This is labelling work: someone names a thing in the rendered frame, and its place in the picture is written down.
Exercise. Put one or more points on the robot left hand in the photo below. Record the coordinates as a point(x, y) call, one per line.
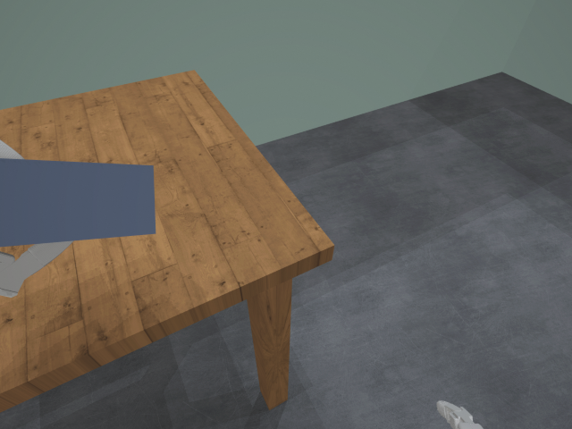
point(13, 273)

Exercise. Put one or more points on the sponge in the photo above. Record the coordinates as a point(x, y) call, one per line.
point(54, 201)

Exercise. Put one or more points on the table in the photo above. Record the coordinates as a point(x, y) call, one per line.
point(228, 229)

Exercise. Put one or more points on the robot right hand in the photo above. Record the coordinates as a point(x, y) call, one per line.
point(458, 418)

